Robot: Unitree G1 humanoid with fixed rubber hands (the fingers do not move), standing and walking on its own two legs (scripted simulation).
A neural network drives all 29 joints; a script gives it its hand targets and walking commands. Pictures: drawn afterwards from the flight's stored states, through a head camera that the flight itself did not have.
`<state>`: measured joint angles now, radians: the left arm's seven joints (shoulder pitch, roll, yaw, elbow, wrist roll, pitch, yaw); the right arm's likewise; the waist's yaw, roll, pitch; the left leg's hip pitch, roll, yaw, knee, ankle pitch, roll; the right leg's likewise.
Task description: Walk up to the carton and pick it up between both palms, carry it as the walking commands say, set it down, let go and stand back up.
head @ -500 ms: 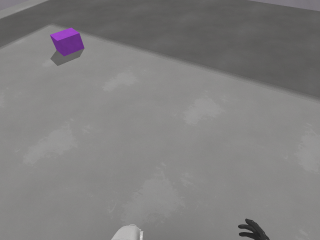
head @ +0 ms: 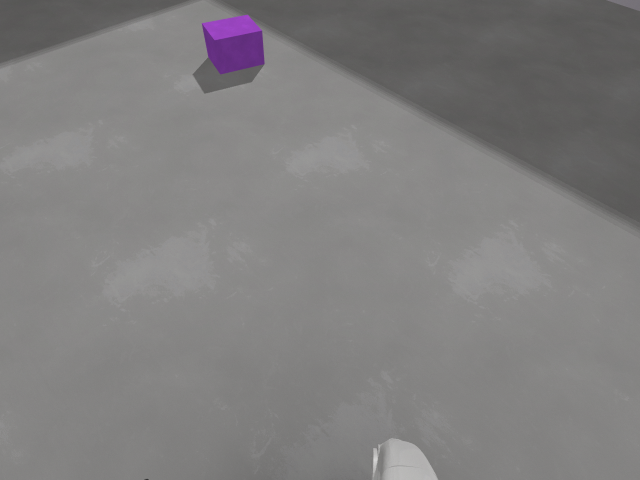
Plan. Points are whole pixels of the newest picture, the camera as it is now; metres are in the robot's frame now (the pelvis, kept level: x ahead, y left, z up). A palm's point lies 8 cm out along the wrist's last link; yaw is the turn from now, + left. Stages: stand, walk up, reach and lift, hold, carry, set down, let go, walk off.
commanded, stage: walk up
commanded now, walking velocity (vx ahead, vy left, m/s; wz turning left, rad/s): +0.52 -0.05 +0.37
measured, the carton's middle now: (234, 44) +2.34 +0.44 -0.68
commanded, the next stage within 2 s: none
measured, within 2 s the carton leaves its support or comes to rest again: neither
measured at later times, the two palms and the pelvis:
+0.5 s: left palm (177, 367) +0.27 +0.20 -0.10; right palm (507, 340) +0.33 -0.33 -0.14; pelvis +0.27 -0.07 +0.00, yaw +7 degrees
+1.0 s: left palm (145, 279) +0.45 +0.31 -0.14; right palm (402, 209) +0.60 -0.18 -0.11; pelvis +0.48 +0.06 +0.00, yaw +10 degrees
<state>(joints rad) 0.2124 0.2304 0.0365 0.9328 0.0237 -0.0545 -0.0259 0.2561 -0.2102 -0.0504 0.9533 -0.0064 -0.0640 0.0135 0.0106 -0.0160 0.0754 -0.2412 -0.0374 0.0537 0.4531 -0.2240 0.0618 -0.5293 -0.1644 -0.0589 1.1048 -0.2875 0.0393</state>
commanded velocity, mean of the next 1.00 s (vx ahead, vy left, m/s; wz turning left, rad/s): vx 0.50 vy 0.06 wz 0.18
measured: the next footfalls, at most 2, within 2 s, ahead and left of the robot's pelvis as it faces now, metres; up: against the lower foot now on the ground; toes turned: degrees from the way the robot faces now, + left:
right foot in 0.30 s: +0.34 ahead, -0.17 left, +0.00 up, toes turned -3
left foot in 0.84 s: +0.53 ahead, +0.17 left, +0.00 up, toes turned +17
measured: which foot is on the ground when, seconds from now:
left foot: down 0.00-0.30, up 0.32-0.82, down 0.84-1.00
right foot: up 0.00-0.28, down 0.30-0.86, up 0.88-1.00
